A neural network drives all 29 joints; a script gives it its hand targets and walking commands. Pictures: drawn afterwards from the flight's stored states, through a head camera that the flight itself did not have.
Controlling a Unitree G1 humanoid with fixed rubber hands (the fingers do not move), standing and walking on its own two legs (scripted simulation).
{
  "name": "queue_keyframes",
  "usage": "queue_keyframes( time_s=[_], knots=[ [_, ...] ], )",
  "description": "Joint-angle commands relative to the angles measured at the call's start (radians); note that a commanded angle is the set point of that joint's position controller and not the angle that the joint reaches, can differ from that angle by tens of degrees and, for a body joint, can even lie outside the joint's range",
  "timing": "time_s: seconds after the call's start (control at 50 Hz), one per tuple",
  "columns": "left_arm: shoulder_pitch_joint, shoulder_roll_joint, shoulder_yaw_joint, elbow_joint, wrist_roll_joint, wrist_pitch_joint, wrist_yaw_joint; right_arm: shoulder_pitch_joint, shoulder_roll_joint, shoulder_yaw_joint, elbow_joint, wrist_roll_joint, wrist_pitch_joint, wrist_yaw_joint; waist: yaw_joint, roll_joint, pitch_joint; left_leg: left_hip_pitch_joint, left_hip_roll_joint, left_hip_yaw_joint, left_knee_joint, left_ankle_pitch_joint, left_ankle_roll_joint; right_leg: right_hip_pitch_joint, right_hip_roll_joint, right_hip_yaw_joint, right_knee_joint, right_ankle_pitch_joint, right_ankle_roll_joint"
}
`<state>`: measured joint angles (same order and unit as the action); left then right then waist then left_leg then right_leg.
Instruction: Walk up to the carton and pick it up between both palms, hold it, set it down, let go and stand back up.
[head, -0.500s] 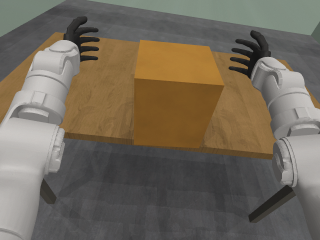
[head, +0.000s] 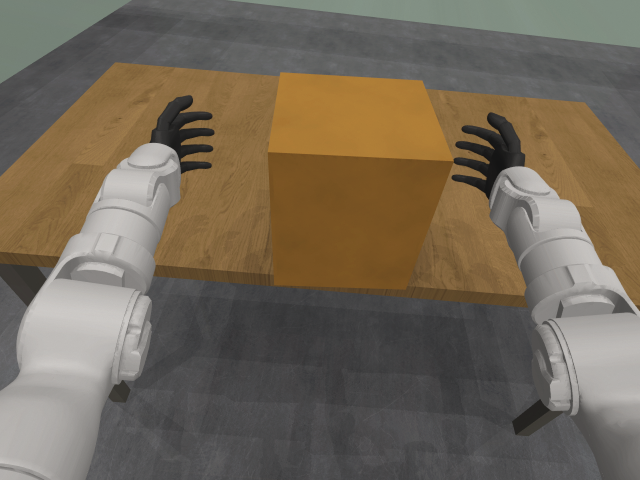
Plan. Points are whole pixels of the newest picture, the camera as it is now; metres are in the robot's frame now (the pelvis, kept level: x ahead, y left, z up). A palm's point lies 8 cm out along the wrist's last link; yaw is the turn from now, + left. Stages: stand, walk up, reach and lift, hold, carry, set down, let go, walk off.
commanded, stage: reach and lift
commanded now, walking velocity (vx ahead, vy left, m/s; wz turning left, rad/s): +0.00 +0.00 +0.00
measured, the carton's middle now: (346, 186) +0.52 -0.05 +0.10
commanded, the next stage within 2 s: none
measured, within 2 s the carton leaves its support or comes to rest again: neither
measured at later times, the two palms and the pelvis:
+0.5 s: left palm (181, 176) +0.45 +0.17 +0.16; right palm (487, 199) +0.41 -0.21 +0.16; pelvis -0.03 +0.00 -0.01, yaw +1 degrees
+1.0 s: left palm (224, 178) +0.47 +0.12 +0.15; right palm (461, 203) +0.43 -0.19 +0.14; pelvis +0.00 +0.01 +0.00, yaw -1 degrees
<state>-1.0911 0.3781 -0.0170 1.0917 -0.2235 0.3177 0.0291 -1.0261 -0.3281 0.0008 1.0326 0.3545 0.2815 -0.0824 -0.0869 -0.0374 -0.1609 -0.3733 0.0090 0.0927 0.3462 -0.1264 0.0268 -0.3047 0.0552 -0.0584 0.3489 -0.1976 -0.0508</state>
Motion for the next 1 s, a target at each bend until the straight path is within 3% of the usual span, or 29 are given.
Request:
queue_keyframes(
  time_s=[0.0,0.1,0.16,0.22,0.3,0.36,0.38,0.46,0.52,0.56,0.62,0.68,0.74,0.78,0.88,0.96,0.98],
  knots=[
    [-0.527,0.132,0.017,-0.141,-0.013,-0.140,0.000,-0.506,-0.127,-0.065,-0.177,-0.043,-0.096,-0.017,-0.008,0.057,-0.559,0.449,0.027,-0.129,0.082,0.299,-0.017,-0.051,-0.061,0.043,0.004,0.540,0.099],
    [-0.572,0.124,-0.042,-0.023,-0.050,-0.227,0.012,-0.504,-0.115,-0.113,-0.082,-0.100,-0.118,-0.034,-0.047,0.076,-0.561,0.342,0.032,-0.131,0.063,0.119,-0.007,-0.114,-0.083,0.049,-0.004,0.339,0.095],
    [-0.636,0.131,-0.066,0.058,-0.071,-0.271,0.023,-0.559,-0.106,-0.117,-0.072,-0.106,-0.132,-0.031,-0.035,0.090,-0.599,0.309,0.034,-0.130,0.074,0.073,-0.005,-0.183,-0.086,0.043,0.005,0.254,0.083],
    [-0.651,0.114,-0.107,0.112,-0.092,-0.293,0.023,-0.551,-0.098,-0.136,0.000,-0.106,-0.137,-0.015,-0.047,0.120,-0.573,0.322,0.039,-0.141,0.084,0.078,-0.019,-0.240,-0.089,0.042,0.012,0.204,0.067],
    [-0.641,0.096,-0.117,0.237,-0.104,-0.315,0.003,-0.581,-0.066,-0.119,0.048,-0.105,-0.154,-0.010,-0.033,0.086,-0.469,0.250,0.033,-0.134,0.088,0.045,-0.012,-0.234,-0.093,0.041,0.024,0.190,0.075],
    [-0.664,0.072,-0.150,0.317,-0.120,-0.338,-0.013,-0.591,-0.051,-0.137,0.074,-0.119,-0.166,0.000,-0.046,0.085,-0.457,0.188,0.027,-0.128,0.085,-0.017,-0.008,-0.236,-0.104,0.046,0.029,0.100,0.072],
    [-0.660,0.062,-0.144,0.336,-0.118,-0.345,-0.013,-0.594,-0.038,-0.132,0.075,-0.121,-0.166,0.007,-0.031,0.071,-0.447,0.188,0.028,-0.132,0.081,-0.010,-0.006,-0.240,-0.105,0.040,0.033,0.108,0.065],
    [-0.679,0.082,-0.100,0.275,-0.081,-0.376,0.005,-0.604,-0.033,-0.137,0.031,-0.134,-0.202,0.014,-0.001,0.092,-0.611,0.197,0.026,-0.130,0.077,0.064,-0.010,-0.202,-0.105,0.044,0.056,0.217,0.071],
    [-0.666,0.083,-0.050,0.187,-0.028,-0.379,0.015,-0.563,-0.036,-0.154,0.006,-0.154,-0.216,0.002,-0.005,0.107,-0.686,0.236,0.027,-0.120,0.084,0.142,-0.020,-0.152,-0.091,0.042,0.058,0.308,0.067],
    [-0.623,0.062,-0.009,0.163,0.006,-0.376,0.016,-0.535,-0.006,-0.141,0.017,-0.155,-0.228,-0.015,-0.006,0.076,-0.667,0.253,0.024,-0.112,0.091,0.205,-0.025,-0.098,-0.084,0.044,0.065,0.416,0.083],
    [-0.591,0.026,0.037,0.098,0.059,-0.359,0.006,-0.518,0.025,-0.149,-0.013,-0.175,-0.238,-0.047,-0.006,0.093,-0.684,0.279,0.017,-0.108,0.088,0.257,-0.037,-0.037,-0.083,0.051,0.058,0.508,0.098],
    [-0.557,-0.024,0.071,0.039,0.102,-0.342,0.005,-0.494,0.045,-0.159,-0.038,-0.182,-0.242,-0.045,0.001,0.102,-0.676,0.343,0.016,-0.113,0.094,0.313,-0.046,-0.067,-0.072,0.045,0.048,0.519,0.088],
    [-0.525,-0.061,0.106,-0.054,0.156,-0.334,0.017,-0.485,0.058,-0.174,-0.093,-0.206,-0.266,-0.040,0.011,0.128,-0.705,0.428,0.024,-0.107,0.127,0.453,-0.059,-0.081,-0.060,0.037,0.043,0.565,0.086],
    [-0.505,-0.066,0.138,-0.058,0.191,-0.308,0.019,-0.474,0.067,-0.192,-0.085,-0.221,-0.259,-0.042,0.009,0.122,-0.630,0.429,0.023,-0.102,0.128,0.437,-0.060,-0.068,-0.053,0.040,0.027,0.559,0.091],
    [-0.420,-0.128,0.228,-0.083,0.275,-0.273,0.017,-0.440,0.128,-0.193,-0.100,-0.262,-0.260,-0.028,0.041,0.046,-0.518,0.416,0.020,-0.087,0.093,0.422,-0.040,0.004,-0.047,0.037,0.014,0.571,0.105],
    [-0.415,-0.121,0.260,-0.139,0.314,-0.262,0.054,-0.445,0.131,-0.193,-0.118,-0.260,-0.263,-0.045,0.067,0.024,-0.492,0.395,0.020,-0.070,0.077,0.364,-0.025,0.021,-0.041,0.042,0.005,0.523,0.115],
    [-0.398,-0.110,0.261,-0.125,0.306,-0.255,0.063,-0.440,0.116,-0.186,-0.134,-0.260,-0.260,-0.053,0.058,0.009,-0.499,0.387,0.021,-0.066,0.078,0.354,-0.022,0.035,-0.040,0.037,0.003,0.531,0.118]
  ],
)
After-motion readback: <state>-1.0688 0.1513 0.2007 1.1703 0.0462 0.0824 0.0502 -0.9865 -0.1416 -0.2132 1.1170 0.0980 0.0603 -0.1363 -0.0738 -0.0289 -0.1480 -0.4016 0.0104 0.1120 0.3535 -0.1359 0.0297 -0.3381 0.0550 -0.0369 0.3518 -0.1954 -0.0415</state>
